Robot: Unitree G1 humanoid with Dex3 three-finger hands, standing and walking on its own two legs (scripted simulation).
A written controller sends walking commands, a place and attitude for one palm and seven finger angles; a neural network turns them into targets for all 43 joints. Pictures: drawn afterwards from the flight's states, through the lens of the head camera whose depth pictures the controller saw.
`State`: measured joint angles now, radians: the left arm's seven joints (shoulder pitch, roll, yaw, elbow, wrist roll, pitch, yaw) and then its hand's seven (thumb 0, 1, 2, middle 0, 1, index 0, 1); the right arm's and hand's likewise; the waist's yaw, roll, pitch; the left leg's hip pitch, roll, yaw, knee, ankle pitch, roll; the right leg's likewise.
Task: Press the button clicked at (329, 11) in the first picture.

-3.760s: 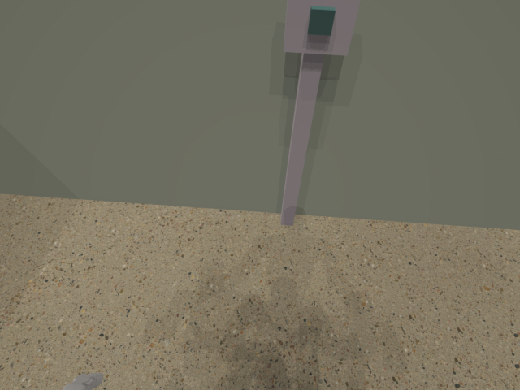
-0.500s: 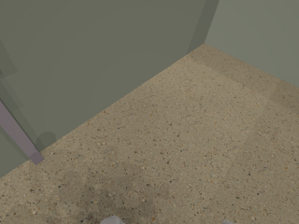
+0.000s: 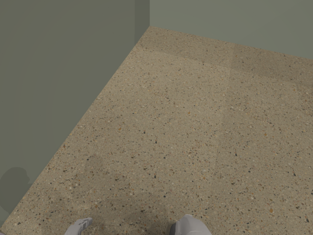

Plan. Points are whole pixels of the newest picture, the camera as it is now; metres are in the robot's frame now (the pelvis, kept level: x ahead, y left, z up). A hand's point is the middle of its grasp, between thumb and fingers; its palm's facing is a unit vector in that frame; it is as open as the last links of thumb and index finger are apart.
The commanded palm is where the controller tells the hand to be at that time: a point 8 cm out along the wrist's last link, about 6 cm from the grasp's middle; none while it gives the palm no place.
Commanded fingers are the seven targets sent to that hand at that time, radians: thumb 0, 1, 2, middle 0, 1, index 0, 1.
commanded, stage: turn to face it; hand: left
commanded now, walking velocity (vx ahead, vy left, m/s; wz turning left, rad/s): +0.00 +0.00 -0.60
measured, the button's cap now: out of the picture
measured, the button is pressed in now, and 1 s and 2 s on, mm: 0 0 0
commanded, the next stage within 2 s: none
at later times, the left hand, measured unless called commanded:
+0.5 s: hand (85, 233) +0.15 +0.21 -0.18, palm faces +0.14 -0.98 -0.14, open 7.4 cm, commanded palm none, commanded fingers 0.00 0.90 0.90 -0.20 -0.30 -0.20 -0.30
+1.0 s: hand out of the picture +0.11 +0.21 -0.15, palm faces +0.37 -0.89 -0.27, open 7.4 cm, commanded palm none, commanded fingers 0.00 0.90 0.90 -0.20 -0.30 -0.20 -0.30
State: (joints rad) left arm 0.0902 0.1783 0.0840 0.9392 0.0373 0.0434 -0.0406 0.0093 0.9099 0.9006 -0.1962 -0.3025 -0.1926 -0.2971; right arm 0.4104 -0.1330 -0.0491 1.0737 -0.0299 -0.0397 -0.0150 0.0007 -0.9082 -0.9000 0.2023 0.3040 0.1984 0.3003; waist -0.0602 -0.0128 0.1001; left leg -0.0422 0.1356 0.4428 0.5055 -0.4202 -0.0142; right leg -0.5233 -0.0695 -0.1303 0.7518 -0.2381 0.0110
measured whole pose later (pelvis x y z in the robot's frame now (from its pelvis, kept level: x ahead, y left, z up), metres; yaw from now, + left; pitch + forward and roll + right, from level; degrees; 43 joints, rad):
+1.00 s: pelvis +0.07 -0.02 +0.00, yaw +22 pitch +2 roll +0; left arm 0.14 0.21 0.06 0.88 0.01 0.03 0.02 0.01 0.91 0.90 -0.20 -0.30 -0.20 -0.30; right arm 0.22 -0.24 -0.09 0.93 -0.03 0.05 0.01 0.00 -0.90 -0.90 0.20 0.30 0.20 0.30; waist -0.04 0.03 0.03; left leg -0.39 -0.09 -0.13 0.51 -0.15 0.01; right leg -0.28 -0.02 0.00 0.58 -0.37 0.05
